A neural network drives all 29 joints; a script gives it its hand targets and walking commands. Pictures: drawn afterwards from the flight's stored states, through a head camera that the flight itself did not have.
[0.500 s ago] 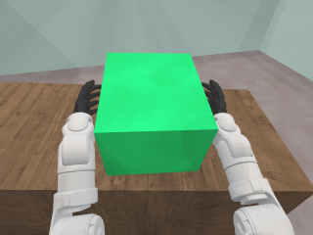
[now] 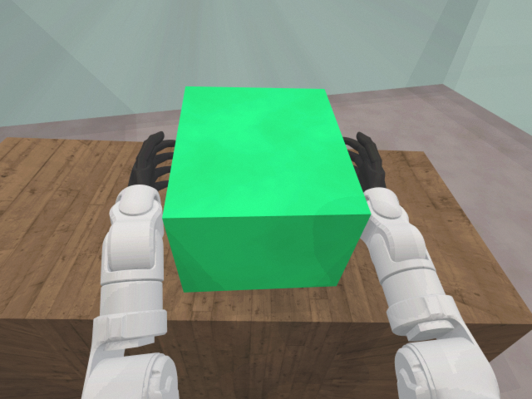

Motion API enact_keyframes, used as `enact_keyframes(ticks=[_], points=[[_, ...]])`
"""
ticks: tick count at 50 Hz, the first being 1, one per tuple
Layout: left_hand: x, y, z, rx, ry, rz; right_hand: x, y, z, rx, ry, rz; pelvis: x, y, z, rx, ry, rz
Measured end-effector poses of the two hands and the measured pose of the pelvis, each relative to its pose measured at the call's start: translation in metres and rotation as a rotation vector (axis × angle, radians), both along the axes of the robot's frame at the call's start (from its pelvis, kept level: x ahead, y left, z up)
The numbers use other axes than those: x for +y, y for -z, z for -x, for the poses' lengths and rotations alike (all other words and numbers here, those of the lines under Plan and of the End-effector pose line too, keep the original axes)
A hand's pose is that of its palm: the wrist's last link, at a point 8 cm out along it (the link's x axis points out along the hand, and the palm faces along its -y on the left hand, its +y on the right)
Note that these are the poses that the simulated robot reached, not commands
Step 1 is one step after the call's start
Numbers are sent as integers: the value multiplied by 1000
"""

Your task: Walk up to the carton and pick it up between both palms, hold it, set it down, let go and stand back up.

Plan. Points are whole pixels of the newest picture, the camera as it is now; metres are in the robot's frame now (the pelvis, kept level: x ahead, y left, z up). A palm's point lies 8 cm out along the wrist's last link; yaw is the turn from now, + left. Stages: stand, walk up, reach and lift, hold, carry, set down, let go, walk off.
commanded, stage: hold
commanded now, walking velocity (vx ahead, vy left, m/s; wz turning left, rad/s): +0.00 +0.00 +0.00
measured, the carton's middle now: (259, 183) +0.40 +0.01 +0.15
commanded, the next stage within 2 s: none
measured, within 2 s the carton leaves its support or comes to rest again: neither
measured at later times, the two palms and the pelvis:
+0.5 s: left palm (143, 192) +0.35 +0.17 +0.18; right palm (367, 191) +0.36 -0.15 +0.17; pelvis +0.01 +0.00 +0.00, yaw +0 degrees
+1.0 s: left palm (143, 191) +0.35 +0.17 +0.18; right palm (367, 188) +0.36 -0.15 +0.17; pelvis +0.00 +0.00 +0.00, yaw +0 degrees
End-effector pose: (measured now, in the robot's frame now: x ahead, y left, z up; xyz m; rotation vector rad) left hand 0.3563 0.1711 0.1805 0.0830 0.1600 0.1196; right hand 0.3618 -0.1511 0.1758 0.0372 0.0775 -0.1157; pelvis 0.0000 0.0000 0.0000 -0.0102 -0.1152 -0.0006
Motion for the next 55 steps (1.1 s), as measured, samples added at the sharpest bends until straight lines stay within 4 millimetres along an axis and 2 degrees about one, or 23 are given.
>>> enact_keyframes(ticks=[17,36,42,47,55], points=[[2,3,1,-2,5,0,2,2,1,-4,3,-11,3,0,-8,-15,-5,1],[-1,-1,3,10,3,-1,-1,4,4,8,6,-16,3,0,0,-12,2,-1],[-2,-2,2,2,3,1,-2,-1,3,-1,3,-4,1,0,0,-13,0,-1],[0,4,3,21,2,8,0,2,2,18,-2,3,0,0,0,-21,1,-2],[5,3,2,13,1,10,5,2,1,10,0,-3,2,0,-1,-9,-4,-1]])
